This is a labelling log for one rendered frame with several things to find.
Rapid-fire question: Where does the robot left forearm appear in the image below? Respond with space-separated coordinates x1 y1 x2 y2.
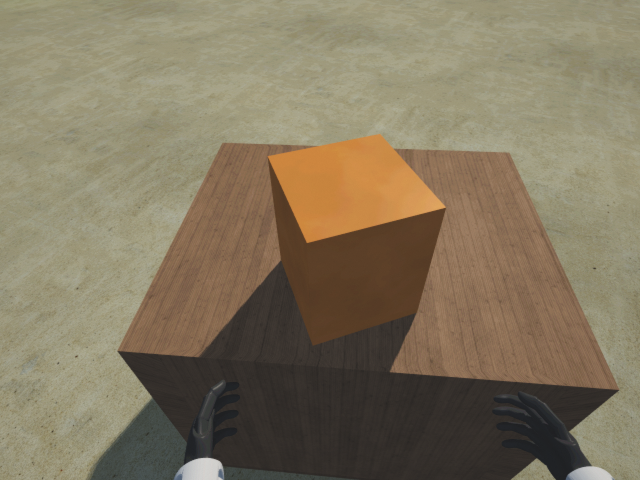
174 458 224 480

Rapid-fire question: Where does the carton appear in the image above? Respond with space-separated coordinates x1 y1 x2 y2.
268 134 446 346

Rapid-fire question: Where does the left robot hand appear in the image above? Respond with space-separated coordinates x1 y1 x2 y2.
184 380 240 465

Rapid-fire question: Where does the pedestal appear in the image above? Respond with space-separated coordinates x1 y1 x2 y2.
117 143 619 480

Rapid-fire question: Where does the right robot hand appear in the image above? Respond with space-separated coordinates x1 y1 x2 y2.
492 391 592 480

